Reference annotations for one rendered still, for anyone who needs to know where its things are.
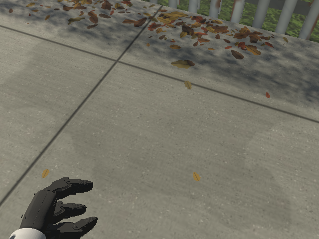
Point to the left robot forearm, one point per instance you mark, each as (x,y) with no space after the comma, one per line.
(27,233)

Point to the robot left hand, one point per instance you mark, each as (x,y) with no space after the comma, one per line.
(44,211)

